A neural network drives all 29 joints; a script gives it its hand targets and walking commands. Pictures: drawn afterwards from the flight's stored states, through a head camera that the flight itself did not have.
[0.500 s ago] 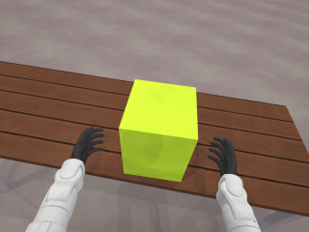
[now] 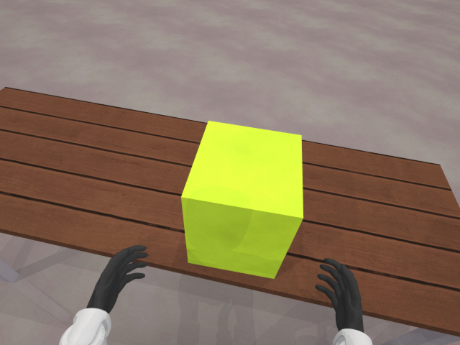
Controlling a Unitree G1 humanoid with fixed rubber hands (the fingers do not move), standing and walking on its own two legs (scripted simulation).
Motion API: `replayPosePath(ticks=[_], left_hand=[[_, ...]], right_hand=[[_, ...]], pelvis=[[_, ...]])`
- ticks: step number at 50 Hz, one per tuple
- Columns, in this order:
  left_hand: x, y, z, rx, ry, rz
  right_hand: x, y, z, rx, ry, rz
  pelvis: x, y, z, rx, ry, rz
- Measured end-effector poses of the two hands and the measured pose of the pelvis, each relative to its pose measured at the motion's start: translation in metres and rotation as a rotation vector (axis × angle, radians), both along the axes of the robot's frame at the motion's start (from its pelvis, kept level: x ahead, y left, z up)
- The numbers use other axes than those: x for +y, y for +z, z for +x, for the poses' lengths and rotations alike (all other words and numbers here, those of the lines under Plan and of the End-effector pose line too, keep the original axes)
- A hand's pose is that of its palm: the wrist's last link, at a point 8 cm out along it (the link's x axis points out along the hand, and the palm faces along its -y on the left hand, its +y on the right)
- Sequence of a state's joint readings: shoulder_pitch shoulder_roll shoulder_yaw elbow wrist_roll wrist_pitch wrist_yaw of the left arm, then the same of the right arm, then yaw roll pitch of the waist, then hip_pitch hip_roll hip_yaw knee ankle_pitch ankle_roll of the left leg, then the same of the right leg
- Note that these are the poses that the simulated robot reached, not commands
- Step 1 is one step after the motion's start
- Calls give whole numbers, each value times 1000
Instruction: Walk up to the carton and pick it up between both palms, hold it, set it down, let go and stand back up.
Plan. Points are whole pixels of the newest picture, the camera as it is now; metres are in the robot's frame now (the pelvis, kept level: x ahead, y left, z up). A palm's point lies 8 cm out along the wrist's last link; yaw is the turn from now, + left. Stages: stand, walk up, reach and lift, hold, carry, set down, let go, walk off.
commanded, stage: set down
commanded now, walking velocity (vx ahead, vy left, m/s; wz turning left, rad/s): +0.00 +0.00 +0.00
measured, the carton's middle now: (242, 201) +0.42 -0.01 -0.02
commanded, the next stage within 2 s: let go in 1.40 s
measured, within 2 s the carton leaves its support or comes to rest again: neither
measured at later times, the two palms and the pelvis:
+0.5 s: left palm (102, 315) +0.18 +0.22 -0.04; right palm (352, 335) +0.17 -0.20 -0.04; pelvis +0.00 +0.00 +0.00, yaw -1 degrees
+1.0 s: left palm (101, 330) +0.16 +0.22 -0.07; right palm out of the picture +0.16 -0.22 -0.07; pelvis +0.01 -0.01 +0.00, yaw -1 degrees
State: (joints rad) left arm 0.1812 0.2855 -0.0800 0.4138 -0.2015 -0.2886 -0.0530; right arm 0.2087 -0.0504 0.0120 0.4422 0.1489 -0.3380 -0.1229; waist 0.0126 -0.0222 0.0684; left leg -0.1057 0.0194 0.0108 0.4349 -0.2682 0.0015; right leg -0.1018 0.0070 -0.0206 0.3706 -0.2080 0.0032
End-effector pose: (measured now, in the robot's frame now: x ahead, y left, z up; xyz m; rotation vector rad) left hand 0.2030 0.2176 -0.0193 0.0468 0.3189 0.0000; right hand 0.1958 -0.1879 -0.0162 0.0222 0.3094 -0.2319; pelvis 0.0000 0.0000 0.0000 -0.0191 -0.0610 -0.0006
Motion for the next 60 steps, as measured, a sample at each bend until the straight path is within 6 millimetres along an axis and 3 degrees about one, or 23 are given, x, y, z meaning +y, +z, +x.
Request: replayPosePath(ticks=[18, 46, 60], left_hand=[[7, -18, -25, 93, 36, 28], [10, -44, -39, 369, 74, 110], [5, -58, -44, 485, 83, 127]], right_hand=[[-7, -20, -21, 76, 30, -23], [-26, -49, -34, 296, 112, -75], [-41, -58, -45, 398, 137, -117]], pelvis=[[4, 0, -1, -21, -11, 4], [-5, 3, 11, -11, -20, 7], [-8, 4, 5, -3, -17, 10]])
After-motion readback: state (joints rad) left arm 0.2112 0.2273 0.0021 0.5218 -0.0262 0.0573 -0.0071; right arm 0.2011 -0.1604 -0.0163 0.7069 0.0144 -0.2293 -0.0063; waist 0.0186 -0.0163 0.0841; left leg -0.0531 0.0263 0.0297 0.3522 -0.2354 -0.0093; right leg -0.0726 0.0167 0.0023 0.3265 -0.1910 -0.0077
